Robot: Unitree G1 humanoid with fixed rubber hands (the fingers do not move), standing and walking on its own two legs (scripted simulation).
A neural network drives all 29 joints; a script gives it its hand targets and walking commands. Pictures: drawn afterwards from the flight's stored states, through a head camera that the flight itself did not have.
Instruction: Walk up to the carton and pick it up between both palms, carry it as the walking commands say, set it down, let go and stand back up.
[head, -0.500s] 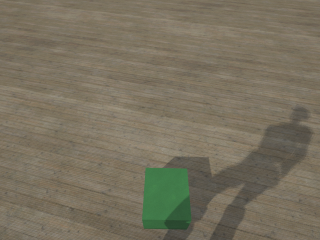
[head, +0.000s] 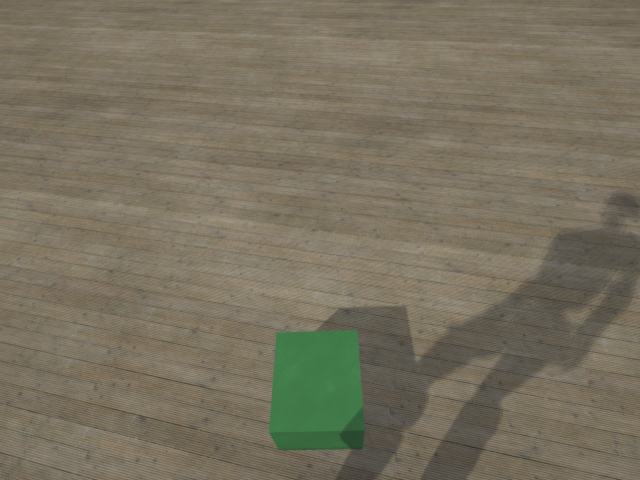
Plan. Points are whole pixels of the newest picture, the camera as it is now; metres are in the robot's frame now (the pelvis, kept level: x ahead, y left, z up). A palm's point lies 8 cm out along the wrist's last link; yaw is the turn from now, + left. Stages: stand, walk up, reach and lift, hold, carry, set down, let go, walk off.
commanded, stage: walk up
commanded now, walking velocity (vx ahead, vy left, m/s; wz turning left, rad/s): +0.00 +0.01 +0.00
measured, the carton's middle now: (318, 389) +0.48 +0.05 -0.69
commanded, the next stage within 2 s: none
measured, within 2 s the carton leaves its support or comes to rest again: neither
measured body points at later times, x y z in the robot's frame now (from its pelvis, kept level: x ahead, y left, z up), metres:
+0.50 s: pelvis -0.01 +0.06 -0.01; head -0.01 +0.07 +0.44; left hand -0.02 +0.30 -0.16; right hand +0.03 -0.17 -0.16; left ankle +0.00 +0.17 -0.75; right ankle -0.02 -0.05 -0.72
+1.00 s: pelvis +0.00 +0.00 +0.00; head +0.01 -0.04 +0.44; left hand +0.01 +0.22 -0.14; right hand +0.04 -0.22 -0.17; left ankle -0.03 +0.17 -0.73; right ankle +0.01 -0.05 -0.75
